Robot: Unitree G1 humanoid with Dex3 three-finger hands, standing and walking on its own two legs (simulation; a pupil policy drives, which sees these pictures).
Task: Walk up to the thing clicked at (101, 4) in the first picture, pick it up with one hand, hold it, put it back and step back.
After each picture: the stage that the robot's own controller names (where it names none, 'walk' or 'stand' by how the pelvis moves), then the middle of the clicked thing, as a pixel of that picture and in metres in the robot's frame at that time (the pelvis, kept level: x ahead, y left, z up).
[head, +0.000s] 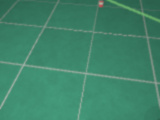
stand; (101, 2) +2.32 -0.32 -0.72
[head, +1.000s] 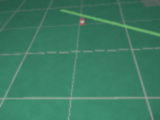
walk; (82, 20) +2.18 +0.12 -0.69
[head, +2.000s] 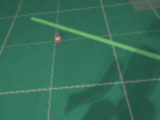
walk; (57, 37) +1.48 +0.39 -0.71
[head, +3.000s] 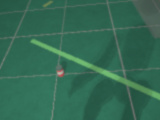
walk; (60, 70) +1.00 +0.32 -0.72
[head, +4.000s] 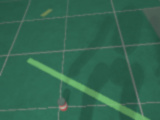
walk; (62, 104) +0.60 +0.27 -0.72
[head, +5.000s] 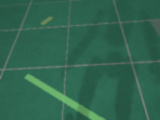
walk; out of the picture +0.37 +0.21 -0.71
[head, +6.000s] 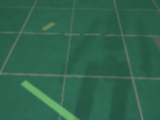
stand; out of the picture +0.30 +0.18 -0.72
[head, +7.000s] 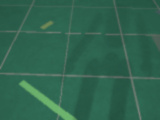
stand; out of the picture +0.28 +0.19 -0.72
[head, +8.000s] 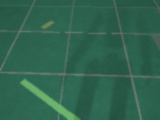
stand; out of the picture +0.30 +0.19 -0.72
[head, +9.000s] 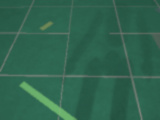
stand; out of the picture +0.28 +0.20 -0.73
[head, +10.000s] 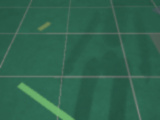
stand; out of the picture +0.27 +0.20 -0.73
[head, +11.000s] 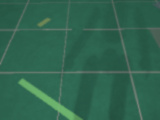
go down; out of the picture +0.29 +0.19 -0.72
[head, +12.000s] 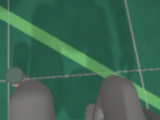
go down; (16, 77) +0.37 +0.23 -0.30
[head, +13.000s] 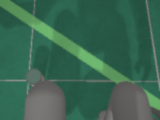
close in; (35, 78) +0.36 +0.21 -0.30
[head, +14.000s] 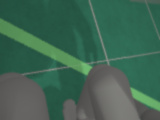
close in; out of the picture +0.35 +0.25 -0.22
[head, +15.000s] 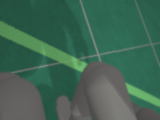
close; out of the picture +0.35 +0.26 -0.22
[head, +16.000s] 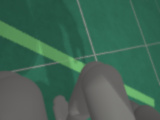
lift; out of the picture +0.35 +0.25 -0.22
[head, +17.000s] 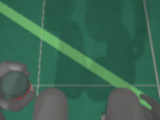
lift; (19, 89) +0.30 +0.22 -0.04
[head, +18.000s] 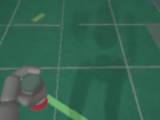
hold; (35, 93) +0.32 +0.17 +0.02
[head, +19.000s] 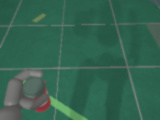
hold; (37, 95) +0.32 +0.17 +0.01
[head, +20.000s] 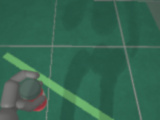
crouch; (34, 95) +0.32 +0.17 -0.05
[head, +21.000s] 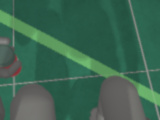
lower; (7, 62) +0.41 +0.23 -0.11
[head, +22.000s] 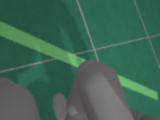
lower; out of the picture +0.38 +0.25 -0.23
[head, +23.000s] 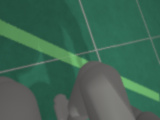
lower; out of the picture +0.38 +0.26 -0.22
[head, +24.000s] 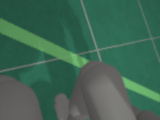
lower; out of the picture +0.37 +0.26 -0.22
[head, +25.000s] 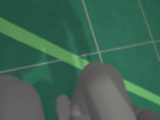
lower; out of the picture +0.36 +0.26 -0.22
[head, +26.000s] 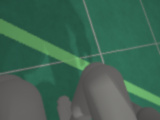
open; out of the picture +0.35 +0.23 -0.22
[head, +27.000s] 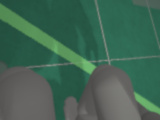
stand; out of the picture +0.34 +0.20 -0.23
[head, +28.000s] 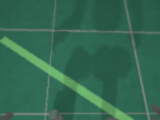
stand; (55, 116) +0.31 +0.16 -0.55
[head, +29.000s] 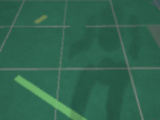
stand; out of the picture +0.29 +0.15 -0.66
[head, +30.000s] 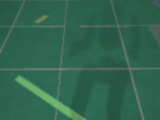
stand; out of the picture +0.28 +0.15 -0.67
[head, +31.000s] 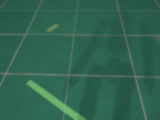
stand; out of the picture +0.31 +0.14 -0.72
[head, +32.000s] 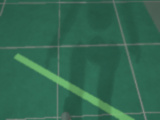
walk; (65, 118) +0.36 +0.11 -0.70
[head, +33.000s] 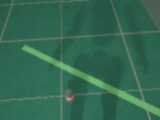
walk; (69, 95) +0.59 +0.14 -0.70
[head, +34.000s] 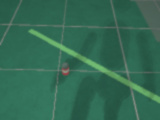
stand; (65, 68) +0.91 +0.14 -0.70
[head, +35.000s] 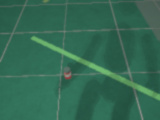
stand; (67, 73) +0.92 +0.17 -0.70
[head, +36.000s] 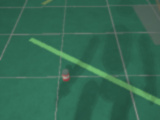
stand; (65, 75) +0.93 +0.17 -0.73
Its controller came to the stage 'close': yes
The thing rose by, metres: 0.71
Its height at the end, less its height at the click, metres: +0.00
